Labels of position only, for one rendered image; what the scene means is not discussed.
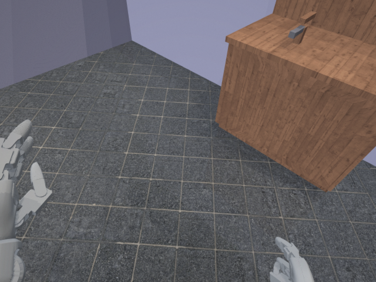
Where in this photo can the tap lever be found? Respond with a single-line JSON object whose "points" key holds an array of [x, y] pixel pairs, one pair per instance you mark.
{"points": [[295, 32]]}

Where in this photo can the robot right hand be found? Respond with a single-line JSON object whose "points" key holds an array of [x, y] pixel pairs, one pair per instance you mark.
{"points": [[297, 270]]}

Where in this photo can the counter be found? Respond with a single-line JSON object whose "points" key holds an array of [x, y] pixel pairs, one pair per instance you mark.
{"points": [[308, 103]]}

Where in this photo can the robot left hand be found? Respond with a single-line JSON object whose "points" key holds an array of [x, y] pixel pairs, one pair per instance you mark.
{"points": [[13, 152]]}

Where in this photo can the robot left forearm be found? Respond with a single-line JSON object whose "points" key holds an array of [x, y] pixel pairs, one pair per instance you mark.
{"points": [[12, 267]]}

